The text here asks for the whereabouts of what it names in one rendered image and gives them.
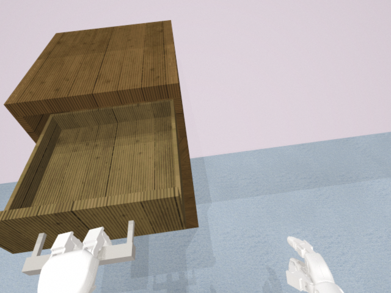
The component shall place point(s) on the cabinet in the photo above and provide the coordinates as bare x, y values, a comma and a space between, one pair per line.
105, 67

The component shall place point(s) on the right robot hand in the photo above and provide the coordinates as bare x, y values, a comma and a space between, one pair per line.
303, 276

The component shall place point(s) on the handle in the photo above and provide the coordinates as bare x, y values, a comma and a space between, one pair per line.
107, 255

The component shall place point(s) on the drawer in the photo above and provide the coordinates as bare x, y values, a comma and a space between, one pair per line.
99, 167

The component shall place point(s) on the left robot hand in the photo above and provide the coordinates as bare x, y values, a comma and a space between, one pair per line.
72, 266

